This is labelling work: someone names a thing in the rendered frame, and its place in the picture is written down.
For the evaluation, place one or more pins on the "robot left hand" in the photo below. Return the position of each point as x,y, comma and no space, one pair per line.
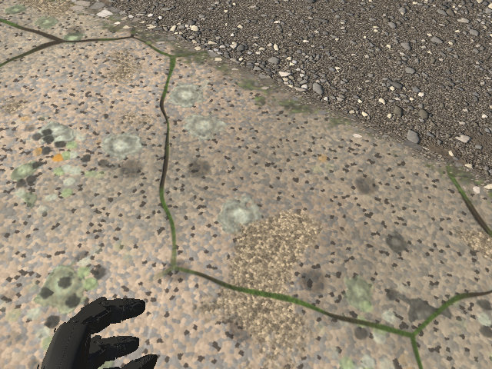
73,348

